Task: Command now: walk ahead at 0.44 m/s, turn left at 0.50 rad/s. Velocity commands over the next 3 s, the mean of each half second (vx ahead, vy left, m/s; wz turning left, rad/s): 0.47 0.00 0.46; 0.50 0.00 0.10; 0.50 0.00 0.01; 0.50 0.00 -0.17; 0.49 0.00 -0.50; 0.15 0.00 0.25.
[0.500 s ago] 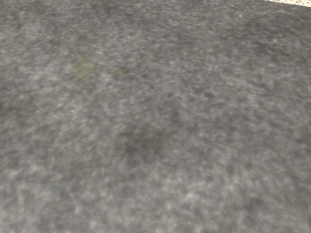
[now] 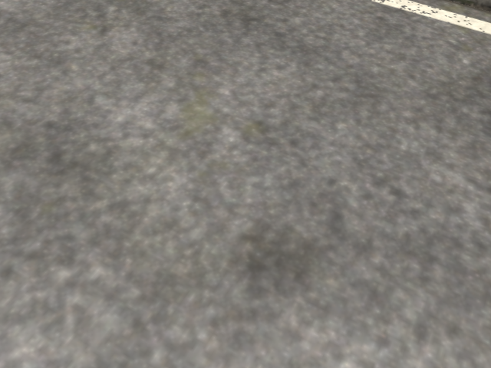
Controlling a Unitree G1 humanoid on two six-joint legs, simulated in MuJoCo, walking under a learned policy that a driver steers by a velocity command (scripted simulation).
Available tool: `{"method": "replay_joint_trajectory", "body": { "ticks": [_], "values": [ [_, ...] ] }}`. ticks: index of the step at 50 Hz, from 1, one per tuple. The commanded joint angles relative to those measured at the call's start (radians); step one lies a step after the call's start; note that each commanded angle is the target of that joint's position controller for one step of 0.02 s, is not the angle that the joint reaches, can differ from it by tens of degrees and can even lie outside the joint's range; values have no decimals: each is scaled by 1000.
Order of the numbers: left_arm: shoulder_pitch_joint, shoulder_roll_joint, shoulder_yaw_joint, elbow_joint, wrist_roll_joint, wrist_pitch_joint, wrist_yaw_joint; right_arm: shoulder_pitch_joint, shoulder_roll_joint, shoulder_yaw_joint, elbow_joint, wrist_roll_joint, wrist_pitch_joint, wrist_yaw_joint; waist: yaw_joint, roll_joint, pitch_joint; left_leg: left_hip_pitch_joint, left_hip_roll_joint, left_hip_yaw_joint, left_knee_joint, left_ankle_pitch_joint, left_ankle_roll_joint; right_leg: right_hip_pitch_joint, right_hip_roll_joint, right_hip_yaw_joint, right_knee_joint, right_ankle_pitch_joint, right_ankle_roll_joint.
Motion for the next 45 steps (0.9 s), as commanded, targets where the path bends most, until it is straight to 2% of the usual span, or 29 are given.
{"method": "replay_joint_trajectory", "body": {
  "ticks": [1, 3, 6, 8, 10, 12, 13, 14, 15, 16, 17, 18, 19, 20, 22, 23, 25, 27, 31, 33, 36, 38, 39, 40, 41, 42, 43, 44, 45],
  "values": [
    [-68, 62, 7, -87, 6, -2, -9, 78, -111, -13, -23, 13, -22, -11, 9, 89, 72, 177, 253, -330, -230, 353, 135, -292, -15, 18, -33, 86, 25],
    [-129, 53, 2, -121, 2, 15, -7, 117, -116, -11, -8, 17, -25, -15, 6, 101, 70, 176, 236, -291, -216, 481, 138, -312, 2, -3, -74, 114, 44],
    [-293, 41, -14, -198, -5, 20, -10, 141, -122, -9, -5, 13, -20, -18, -23, 113, 99, 119, 208, -267, -218, 539, 129, -293, 29, -28, -228, 198, 58],
    [-377, 38, -22, -239, -14, 20, -13, 149, -133, -11, -6, 9, -17, -20, -45, 126, 110, 97, 199, -269, -217, 565, 116, -240, 49, -33, -338, 255, 53],
    [-414, 52, -24, -271, -24, 21, -12, 141, -152, -15, -8, 8, -18, -22, -49, 135, 109, 100, 211, -291, -212, 605, 102, -169, 57, -27, -416, 289, 36],
    [-351, 82, -16, -271, -29, 17, -2, 90, -172, -20, -21, 11, -19, -26, -5, 132, 83, 91, 214, -298, -169, 697, 70, -14, 73, -12, -489, 287, 8],
    [-267, 109, -5, -250, -29, 14, 7, 64, -192, -25, -28, 10, -21, -26, 31, 129, 41, 90, 203, -291, -86, 822, 49, 106, 98, -13, -506, 248, -7],
    [-129, 139, 9, -209, -31, 7, 18, 49, -208, -30, -32, 9, -24, -21, 85, 108, -35, 97, 174, -274, 70, 904, 30, 258, 114, -15, -535, 232, -24],
    [28, 166, 22, -169, -23, -3, 31, 34, -206, -32, -39, 9, -29, -15, 155, 81, -118, 25, 129, -245, 274, 805, 18, 453, 59, 16, -563, 237, -45],
    [176, 240, 37, -165, 6, -9, 47, 68, -130, -14, -66, 7, -35, -10, 181, -37, -261, -97, 72, -189, 552, 442, 17, 649, -184, 266, -570, -6, -81],
    [134, 300, 50, -162, 31, -4, 38, 245, -37, -1, -58, 50, -24, -10, 64, -282, -324, -375, -69, -108, 846, -264, -13, 783, -411, 769, -724, -57, -229],
    [58, 210, 41, -170, 0, 5, 28, 201, -135, -12, -39, 10, -14, -15, 52, -144, -222, -454, 16, -116, 905, -168, 7, 648, -364, 823, -799, -251, -234],
    [-29, 123, 20, -183, -10, 0, 22, 91, -142, -14, -55, -2, -11, -6, 43, -37, -80, -449, 58, -103, 871, -55, 5, 485, -311, 636, -821, -245, -209],
    [-52, 85, 10, -173, -9, -8, 16, 21, -128, -12, -71, -9, -11, 0, 39, 21, -19, -426, 82, -98, 824, -9, 4, 379, -262, 505, -835, -109, -188],
    [-13, 61, -3, -131, -10, -21, 19, -10, -112, -11, -85, -24, 3, 15, 10, -26, 10, -375, 111, -93, 757, -1, -6, 285, -196, 339, -858, 97, -158],
    [18, 57, -6, -109, -14, -31, 16, -10, -97, -8, -87, -25, 10, 20, 2, -40, 7, -364, 110, -85, 737, -2, -9, 275, -189, 300, -860, 191, -160],
    [68, 67, -6, -81, -21, -47, 11, -42, -83, -3, -100, -28, 19, 25, -6, -34, 13, -400, 119, -67, 690, 11, -18, 278, -190, 243, -876, 290, -172],
    [94, 88, -3, -67, -23, -50, 9, -135, -83, 5, -135, -31, 23, 33, -2, -26, 41, -463, 148, -35, 608, 78, -34, 278, -189, 198, -915, 291, -179],
    [149, 96, -7, -44, -28, -42, 7, -328, -65, 30, -194, -18, 16, 45, 35, -31, 74, -418, 160, 48, 340, 230, -59, 253, -135, 90, -937, 351, -149],
    [188, 114, -5, -30, -29, -39, 8, -390, -72, 35, -209, -9, 14, 45, 55, -37, 76, -374, 143, 77, 250, 254, -60, 278, -135, 71, -925, 394, -141],
    [239, 128, -5, -5, -24, -29, 13, -448, -93, 32, -229, -7, 10, 35, 70, -45, 85, -361, 129, 88, 177, 212, -42, 377, -175, 82, -881, 465, -137],
    [245, 135, -3, 8, -22, -19, 19, -432, -105, 27, -227, -12, 4, 28, 56, -54, 81, -310, 105, 97, 126, 144, -17, 432, -191, 78, -811, 574, -128],
    [241, 140, -3, 13, -23, -14, 22, -370, -112, 20, -206, -16, -1, 23, 25, -53, 53, -220, 77, 109, 83, 124, -2, 443, -183, 62, -726, 693, -117],
    [239, 135, -6, 17, -26, -8, 23, -235, -132, 7, -156, -23, -11, 14, -32, -20, -14, -46, 50, 118, 18, 139, 21, 416, -146, 22, -561, 757, -98],
    [224, 116, -14, -1, -30, -8, 24, -57, -189, -14, -107, -40, -23, 2, -100, 18, -121, 202, 153, 3, 17, 104, 64, 267, -107, -9, -342, 603, -74],
    [276, 14, -39, -49, -61, -10, 17, 83, -301, -43, -92, -58, -23, -9, -114, 227, -271, 523, 467, -428, -37, -2, 178, -81, 21, -92, 35, 111, -21],
    [267, 92, -13, -34, -42, -7, 22, 79, -284, -46, -82, -15, -6, -6, -108, 198, -274, 481, 520, -640, -151, 1, 220, -214, 72, 3, 187, -214, -29],
    [183, 112, -3, -54, -30, -3, 21, -22, -234, -32, -89, 0, -3, -1, -62, 124, -119, 357, 461, -484, -160, -1, 190, -266, 6, 48, 211, -129, -41],
    [135, 90, -7, -65, -29, -8, 14, -98, -177, -18, -100, 3, -9, 6, -34, 96, -43, 225, 416, -375, -195, 77, 164, -242, -24, 54, 167, -50, -42]
  ]
}}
